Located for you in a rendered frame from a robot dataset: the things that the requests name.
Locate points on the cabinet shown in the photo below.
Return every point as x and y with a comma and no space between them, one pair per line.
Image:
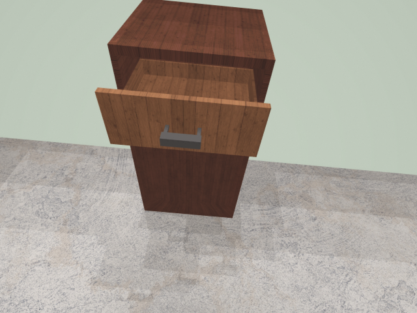
189,182

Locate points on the handle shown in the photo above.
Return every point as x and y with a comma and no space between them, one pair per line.
190,141

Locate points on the drawer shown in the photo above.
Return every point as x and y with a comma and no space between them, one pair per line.
222,101

